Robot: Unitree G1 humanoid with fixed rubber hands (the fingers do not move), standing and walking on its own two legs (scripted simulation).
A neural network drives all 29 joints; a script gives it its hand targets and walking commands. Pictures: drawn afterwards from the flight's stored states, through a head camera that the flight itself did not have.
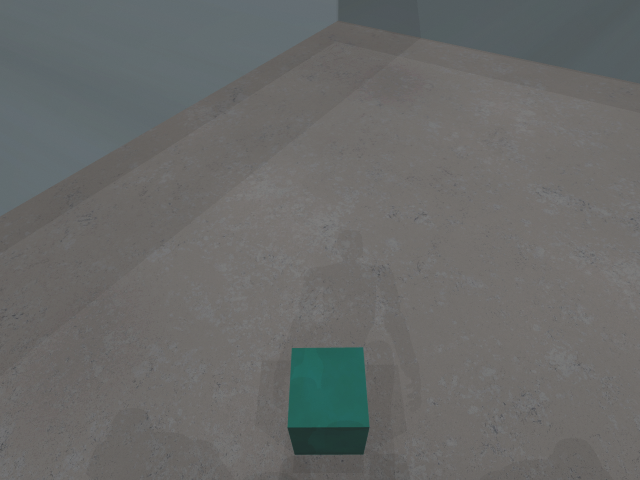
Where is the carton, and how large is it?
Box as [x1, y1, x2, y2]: [288, 347, 368, 454]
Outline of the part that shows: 362,347 292,348 288,430 295,454 363,453 368,431 368,415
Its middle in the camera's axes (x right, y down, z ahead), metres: +0.03 +0.46 +1.11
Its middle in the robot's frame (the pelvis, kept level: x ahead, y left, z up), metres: +0.46 +0.01 -0.66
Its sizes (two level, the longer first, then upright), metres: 0.210 0.200 0.250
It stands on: the floor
